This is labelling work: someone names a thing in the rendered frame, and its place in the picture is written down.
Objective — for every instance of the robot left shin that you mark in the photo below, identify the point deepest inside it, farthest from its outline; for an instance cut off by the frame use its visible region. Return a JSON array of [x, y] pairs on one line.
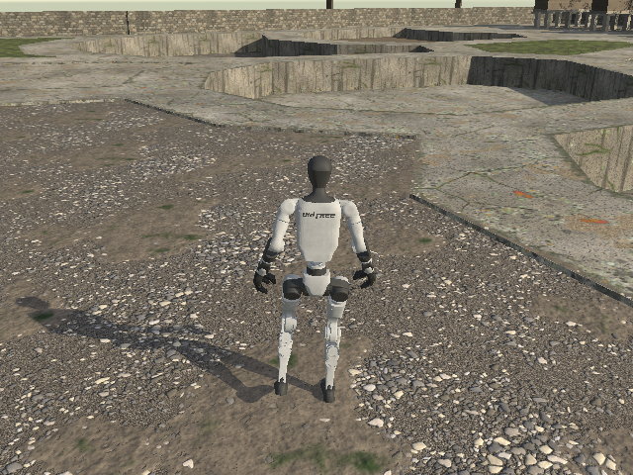
[[284, 350]]

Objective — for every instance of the left robot forearm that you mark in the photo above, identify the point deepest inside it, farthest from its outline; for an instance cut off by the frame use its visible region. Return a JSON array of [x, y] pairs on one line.
[[266, 260]]

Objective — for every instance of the robot right shin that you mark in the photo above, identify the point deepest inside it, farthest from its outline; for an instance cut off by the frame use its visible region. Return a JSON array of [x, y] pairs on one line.
[[331, 355]]

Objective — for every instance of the robot left upper arm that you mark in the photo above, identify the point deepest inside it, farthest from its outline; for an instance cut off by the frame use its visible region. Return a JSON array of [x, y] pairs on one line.
[[287, 207]]

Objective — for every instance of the robot left hand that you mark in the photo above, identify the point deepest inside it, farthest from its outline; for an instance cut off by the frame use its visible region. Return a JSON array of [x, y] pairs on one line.
[[258, 279]]

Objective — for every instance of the right robot forearm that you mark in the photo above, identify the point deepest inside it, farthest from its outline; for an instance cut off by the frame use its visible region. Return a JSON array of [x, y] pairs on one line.
[[366, 260]]

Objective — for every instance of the robot right hand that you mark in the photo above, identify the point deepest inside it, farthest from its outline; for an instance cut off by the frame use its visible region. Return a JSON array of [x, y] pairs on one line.
[[361, 274]]

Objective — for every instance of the robot shin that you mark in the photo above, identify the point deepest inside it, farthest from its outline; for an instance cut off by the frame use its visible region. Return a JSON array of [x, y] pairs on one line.
[[284, 350], [331, 355]]

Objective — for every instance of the robot right upper arm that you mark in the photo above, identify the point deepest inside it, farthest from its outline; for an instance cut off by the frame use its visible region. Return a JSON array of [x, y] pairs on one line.
[[349, 209]]

